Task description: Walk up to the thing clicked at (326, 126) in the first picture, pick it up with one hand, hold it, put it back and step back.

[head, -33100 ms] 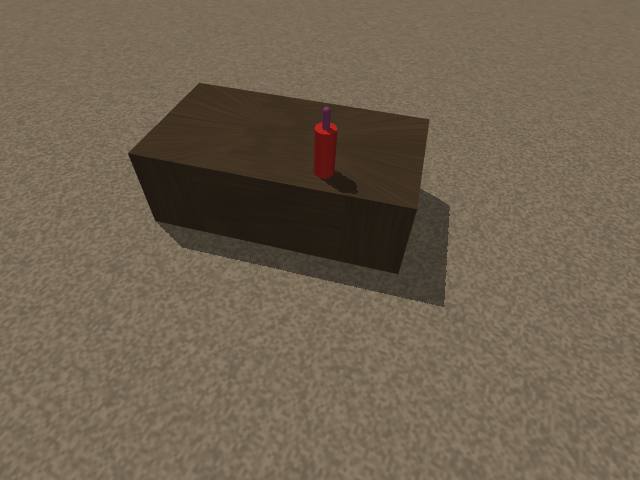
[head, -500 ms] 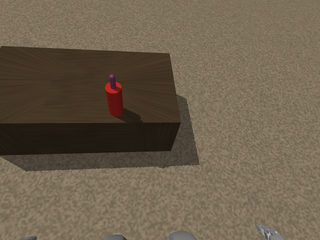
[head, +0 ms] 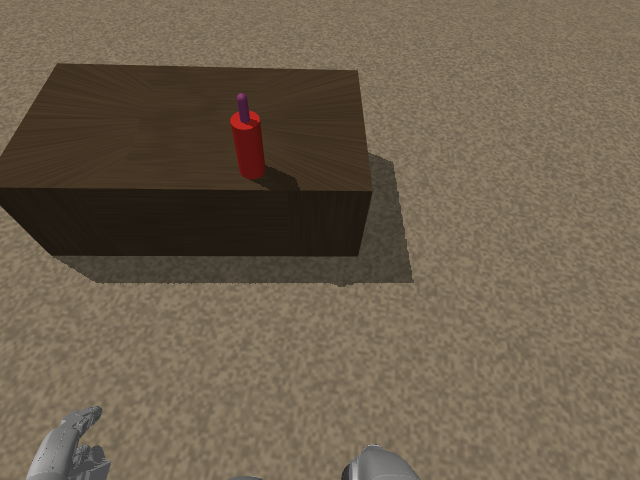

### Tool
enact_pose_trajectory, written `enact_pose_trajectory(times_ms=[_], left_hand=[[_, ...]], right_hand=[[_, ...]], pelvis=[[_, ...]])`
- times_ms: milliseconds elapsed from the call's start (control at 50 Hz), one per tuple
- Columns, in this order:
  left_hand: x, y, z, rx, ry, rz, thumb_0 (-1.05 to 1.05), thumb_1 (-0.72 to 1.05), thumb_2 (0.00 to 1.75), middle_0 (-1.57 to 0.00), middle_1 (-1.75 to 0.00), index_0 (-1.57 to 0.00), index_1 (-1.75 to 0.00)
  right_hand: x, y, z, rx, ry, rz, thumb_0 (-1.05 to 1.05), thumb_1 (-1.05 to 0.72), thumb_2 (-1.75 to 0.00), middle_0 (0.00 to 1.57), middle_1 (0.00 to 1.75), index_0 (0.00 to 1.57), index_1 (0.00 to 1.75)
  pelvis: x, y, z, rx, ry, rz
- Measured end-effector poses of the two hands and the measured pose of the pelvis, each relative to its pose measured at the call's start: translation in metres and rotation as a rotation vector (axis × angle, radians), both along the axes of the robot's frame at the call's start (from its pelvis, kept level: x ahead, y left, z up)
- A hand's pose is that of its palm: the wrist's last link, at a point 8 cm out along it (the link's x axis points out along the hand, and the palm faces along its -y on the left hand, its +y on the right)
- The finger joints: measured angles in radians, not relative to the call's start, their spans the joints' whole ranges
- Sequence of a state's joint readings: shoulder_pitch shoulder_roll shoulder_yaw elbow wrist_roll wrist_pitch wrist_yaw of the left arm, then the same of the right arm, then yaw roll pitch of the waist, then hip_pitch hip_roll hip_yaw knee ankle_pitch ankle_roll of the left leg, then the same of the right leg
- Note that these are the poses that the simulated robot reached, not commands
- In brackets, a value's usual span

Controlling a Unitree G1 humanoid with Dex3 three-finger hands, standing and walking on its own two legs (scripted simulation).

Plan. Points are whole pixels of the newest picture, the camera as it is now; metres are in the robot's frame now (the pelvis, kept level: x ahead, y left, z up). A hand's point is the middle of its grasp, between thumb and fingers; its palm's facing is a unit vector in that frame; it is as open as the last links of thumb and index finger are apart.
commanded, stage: step back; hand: left
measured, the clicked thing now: (247, 135) +0.93 +0.18 -0.26
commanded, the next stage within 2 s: stand in 1.66 s
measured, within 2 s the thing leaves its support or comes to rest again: neither
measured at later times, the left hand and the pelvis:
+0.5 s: hand out of the picture -0.08 +0.24 -0.12, palm faces -0.04 -0.90 -0.44, open 7.4 cm; pelvis -0.13 -0.03 +0.01, yaw -4 degrees
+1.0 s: hand out of the picture -0.05 +0.24 -0.12, palm faces +0.00 -0.92 -0.40, open 7.4 cm; pelvis -0.13 -0.02 +0.02, yaw -1 degrees
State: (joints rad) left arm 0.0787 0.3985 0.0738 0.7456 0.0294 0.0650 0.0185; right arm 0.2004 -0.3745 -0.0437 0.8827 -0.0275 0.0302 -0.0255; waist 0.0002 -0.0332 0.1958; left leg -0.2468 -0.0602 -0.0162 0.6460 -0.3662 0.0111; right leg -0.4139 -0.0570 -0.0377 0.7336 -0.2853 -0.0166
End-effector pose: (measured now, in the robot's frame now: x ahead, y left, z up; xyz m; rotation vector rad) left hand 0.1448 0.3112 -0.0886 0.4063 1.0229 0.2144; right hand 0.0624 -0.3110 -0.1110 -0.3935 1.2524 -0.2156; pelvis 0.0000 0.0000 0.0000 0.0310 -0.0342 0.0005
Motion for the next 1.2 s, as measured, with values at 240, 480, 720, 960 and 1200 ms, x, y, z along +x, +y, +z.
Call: enact_pose_trajectory(times_ms=[240,480,720,960,1200], left_hand=[[-0.112,-0.021,-0.009,-0.058,0.122,0.028,0.00,0.90,0.90,-0.20,-0.30,-0.21,-0.30],[-0.224,-0.033,0.006,0.016,0.202,0.063,0.01,0.90,0.90,-0.21,-0.30,-0.21,-0.30],[-0.232,0.007,0.001,0.012,0.149,0.090,0.01,0.90,0.90,-0.20,-0.30,-0.21,-0.30],[-0.207,-0.021,0.002,-0.020,0.114,0.060,0.00,0.90,0.90,-0.20,-0.30,-0.21,-0.30],[-0.186,-0.004,-0.010,-0.056,0.130,0.098,0.00,0.90,0.90,-0.21,-0.30,-0.21,-0.30]], right_hand=[[-0.041,-0.016,0.031,-0.016,-0.115,0.027,0.01,-0.90,-0.90,0.21,0.30,0.21,0.30],[-0.108,-0.039,0.009,0.055,-0.125,-0.044,0.01,-0.90,-0.90,0.21,0.30,0.20,0.30],[-0.159,-0.004,0.006,0.066,-0.032,-0.017,0.01,-0.90,-0.90,0.21,0.30,0.21,0.30],[-0.141,-0.018,0.006,0.063,-0.042,-0.045,0.01,-0.90,-0.90,0.21,0.30,0.21,0.30],[-0.086,0.006,0.010,0.041,-0.075,0.012,0.01,-0.90,-0.90,0.20,0.30,0.20,0.30]], pelvis=[[-0.074,-0.016,0.014,-0.041,0.020,-0.049],[-0.128,-0.033,0.013,-0.019,-0.004,-0.082],[-0.148,-0.010,0.011,-0.003,-0.011,-0.021],[-0.131,-0.023,0.014,-0.050,-0.006,-0.019],[-0.107,0.000,0.011,-0.018,-0.020,0.000]])
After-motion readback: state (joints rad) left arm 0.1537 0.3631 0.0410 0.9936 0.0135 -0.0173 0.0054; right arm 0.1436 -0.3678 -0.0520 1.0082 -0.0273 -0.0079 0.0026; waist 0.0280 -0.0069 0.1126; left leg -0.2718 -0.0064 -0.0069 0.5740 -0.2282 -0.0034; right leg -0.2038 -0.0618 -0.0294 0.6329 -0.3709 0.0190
